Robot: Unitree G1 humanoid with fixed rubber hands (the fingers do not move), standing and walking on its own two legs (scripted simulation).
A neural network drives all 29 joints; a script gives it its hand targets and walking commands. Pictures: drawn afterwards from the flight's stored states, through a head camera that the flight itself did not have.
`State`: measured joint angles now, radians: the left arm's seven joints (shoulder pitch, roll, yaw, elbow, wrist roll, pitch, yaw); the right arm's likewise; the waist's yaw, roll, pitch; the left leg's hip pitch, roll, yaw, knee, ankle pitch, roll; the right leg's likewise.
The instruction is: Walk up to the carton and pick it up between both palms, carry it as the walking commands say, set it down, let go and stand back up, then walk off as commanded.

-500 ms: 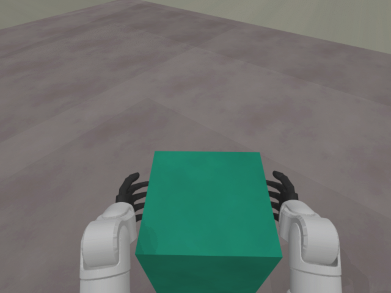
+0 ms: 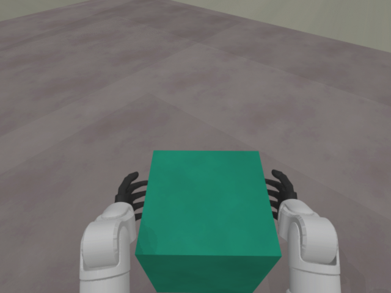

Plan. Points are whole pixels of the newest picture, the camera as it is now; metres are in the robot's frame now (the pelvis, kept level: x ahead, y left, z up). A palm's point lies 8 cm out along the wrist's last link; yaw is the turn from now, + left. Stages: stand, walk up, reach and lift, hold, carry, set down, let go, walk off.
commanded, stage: carry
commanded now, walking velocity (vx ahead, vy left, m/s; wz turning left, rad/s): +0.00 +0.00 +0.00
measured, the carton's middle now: (205, 225) +0.28 +0.00 +0.01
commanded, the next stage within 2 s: none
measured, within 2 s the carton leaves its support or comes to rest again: neither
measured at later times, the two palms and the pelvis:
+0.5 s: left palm (129, 208) +0.29 +0.15 +0.06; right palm (277, 205) +0.30 -0.15 +0.05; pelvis +0.02 +0.00 +0.00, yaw +0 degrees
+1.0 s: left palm (127, 218) +0.28 +0.15 +0.04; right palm (276, 214) +0.28 -0.15 +0.04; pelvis +0.02 +0.00 +0.00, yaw +1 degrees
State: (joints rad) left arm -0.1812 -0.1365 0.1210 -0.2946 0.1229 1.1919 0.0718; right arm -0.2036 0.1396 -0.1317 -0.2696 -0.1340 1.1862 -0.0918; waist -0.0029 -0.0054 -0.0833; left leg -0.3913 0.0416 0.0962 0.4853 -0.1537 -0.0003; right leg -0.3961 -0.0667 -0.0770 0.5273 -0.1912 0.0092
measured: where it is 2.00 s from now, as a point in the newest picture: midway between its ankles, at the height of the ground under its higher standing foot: outside the picture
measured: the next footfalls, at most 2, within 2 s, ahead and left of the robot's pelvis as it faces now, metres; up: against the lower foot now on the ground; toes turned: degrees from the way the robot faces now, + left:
none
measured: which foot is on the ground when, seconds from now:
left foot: down 0.00-1.00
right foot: down 0.00-1.00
